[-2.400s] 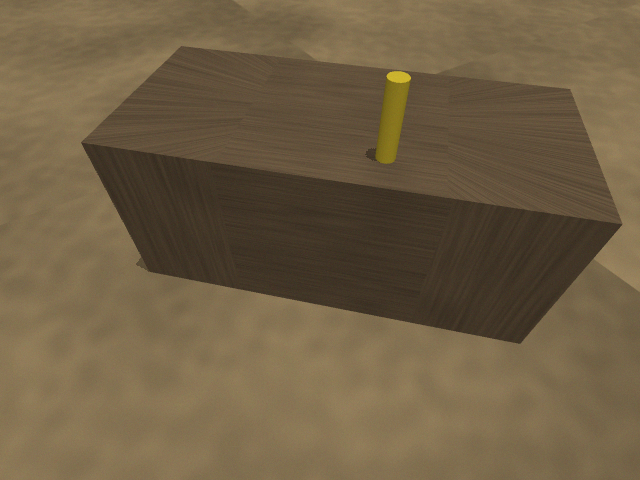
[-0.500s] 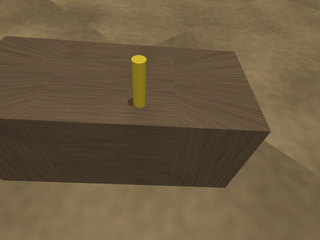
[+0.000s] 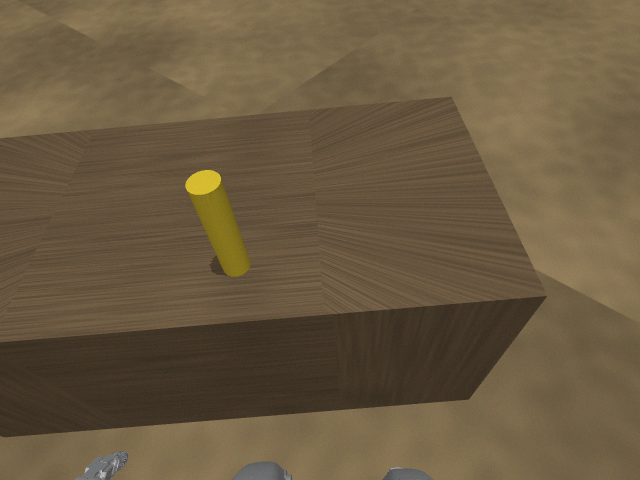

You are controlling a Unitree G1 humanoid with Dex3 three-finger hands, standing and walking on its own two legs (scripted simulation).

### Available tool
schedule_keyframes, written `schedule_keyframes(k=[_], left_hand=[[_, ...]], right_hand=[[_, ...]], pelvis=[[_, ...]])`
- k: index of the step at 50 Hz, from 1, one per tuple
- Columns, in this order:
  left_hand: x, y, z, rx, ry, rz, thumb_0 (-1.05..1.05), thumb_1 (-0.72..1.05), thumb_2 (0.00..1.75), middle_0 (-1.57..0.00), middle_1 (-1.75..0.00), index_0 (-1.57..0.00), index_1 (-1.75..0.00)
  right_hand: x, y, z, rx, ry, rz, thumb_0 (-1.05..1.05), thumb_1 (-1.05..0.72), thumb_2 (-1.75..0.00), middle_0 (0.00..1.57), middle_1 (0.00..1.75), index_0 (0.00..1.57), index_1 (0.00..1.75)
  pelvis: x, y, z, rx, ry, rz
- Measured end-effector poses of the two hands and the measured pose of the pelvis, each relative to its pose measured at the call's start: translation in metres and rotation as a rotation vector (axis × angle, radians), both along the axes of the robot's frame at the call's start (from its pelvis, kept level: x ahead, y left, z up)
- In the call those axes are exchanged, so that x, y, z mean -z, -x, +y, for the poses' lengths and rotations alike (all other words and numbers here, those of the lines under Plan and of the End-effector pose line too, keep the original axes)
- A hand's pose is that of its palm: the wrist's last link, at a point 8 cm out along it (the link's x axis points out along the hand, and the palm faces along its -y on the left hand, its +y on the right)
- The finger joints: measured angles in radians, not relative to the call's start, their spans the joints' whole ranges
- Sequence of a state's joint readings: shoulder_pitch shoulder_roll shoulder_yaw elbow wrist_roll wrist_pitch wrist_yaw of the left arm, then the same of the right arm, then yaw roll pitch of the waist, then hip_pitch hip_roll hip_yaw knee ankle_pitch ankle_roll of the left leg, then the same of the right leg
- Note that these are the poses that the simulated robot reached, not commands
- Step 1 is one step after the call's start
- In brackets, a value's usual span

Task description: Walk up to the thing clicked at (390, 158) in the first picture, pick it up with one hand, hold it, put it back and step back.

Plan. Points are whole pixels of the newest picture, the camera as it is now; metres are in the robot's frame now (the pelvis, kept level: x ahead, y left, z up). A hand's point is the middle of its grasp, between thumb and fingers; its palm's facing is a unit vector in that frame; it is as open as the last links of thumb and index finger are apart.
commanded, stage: walk up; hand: left
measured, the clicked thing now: (222, 228) +0.52 +0.18 -0.05
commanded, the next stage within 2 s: none
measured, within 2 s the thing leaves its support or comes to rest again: neither
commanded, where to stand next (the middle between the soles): +0.09 +0.03 m, yaw +2 degrees
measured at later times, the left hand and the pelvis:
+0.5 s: hand out of the picture +0.06 +0.29 -0.16, palm faces +0.03 -0.92 -0.39, open 7.3 cm; pelvis +0.00 +0.02 -0.01, yaw +2 degrees
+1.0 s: hand out of the picture +0.09 +0.29 -0.14, palm faces +0.02 -0.94 -0.35, open 7.4 cm; pelvis +0.02 +0.03 +0.02, yaw +2 degrees
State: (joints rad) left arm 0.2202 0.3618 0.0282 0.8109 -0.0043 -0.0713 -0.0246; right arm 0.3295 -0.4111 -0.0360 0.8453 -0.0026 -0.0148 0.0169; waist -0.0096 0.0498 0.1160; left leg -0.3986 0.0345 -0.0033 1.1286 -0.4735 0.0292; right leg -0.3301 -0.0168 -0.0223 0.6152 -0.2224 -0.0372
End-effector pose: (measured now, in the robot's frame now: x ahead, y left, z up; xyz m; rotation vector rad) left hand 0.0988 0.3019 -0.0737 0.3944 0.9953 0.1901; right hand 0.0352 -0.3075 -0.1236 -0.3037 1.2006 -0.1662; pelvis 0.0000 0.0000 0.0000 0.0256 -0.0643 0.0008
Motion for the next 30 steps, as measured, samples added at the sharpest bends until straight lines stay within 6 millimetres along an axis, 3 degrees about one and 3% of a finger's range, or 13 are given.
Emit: schedule_keyframes(k=[7, 16, 23, 30], left_hand=[[0.014, 0.009, 0.005, -0.038, -0.006, 0.069, 0.00, 0.90, 0.90, -0.20, -0.30, -0.21, -0.30], [0.053, 0.014, 0.032, -0.105, 0.037, 0.116, 0.00, 0.90, 0.90, -0.20, -0.30, -0.21, -0.30], [0.055, 0.037, 0.036, -0.132, 0.030, 0.162, 0.00, 0.91, 0.90, -0.20, -0.30, -0.21, -0.30], [0.042, 0.068, 0.035, -0.143, 0.015, 0.210, 0.00, 0.90, 0.90, -0.20, -0.30, -0.21, -0.30]], right_hand=[[-0.003, -0.042, 0.002, -0.024, 0.020, -0.023, 0.00, -0.91, -0.90, 0.20, 0.30, 0.20, 0.30], [-0.010, -0.059, 0.017, -0.055, 0.087, -0.024, 0.00, -0.91, -0.90, 0.20, 0.30, 0.20, 0.30], [-0.014, -0.078, 0.022, -0.077, 0.083, -0.078, 0.00, -0.90, -0.90, 0.20, 0.30, 0.21, 0.30], [-0.012, -0.089, 0.038, -0.079, 0.021, -0.118, 0.00, -0.91, -0.90, 0.20, 0.30, 0.20, 0.30]], pelvis=[[0.002, -0.015, 0.003, -0.003, 0.022, 0.008], [0.017, -0.011, 0.022, -0.021, 0.018, 0.011], [0.016, -0.003, 0.021, -0.020, 0.046, 0.031], [0.007, -0.001, 0.025, -0.026, 0.038, 0.009]])
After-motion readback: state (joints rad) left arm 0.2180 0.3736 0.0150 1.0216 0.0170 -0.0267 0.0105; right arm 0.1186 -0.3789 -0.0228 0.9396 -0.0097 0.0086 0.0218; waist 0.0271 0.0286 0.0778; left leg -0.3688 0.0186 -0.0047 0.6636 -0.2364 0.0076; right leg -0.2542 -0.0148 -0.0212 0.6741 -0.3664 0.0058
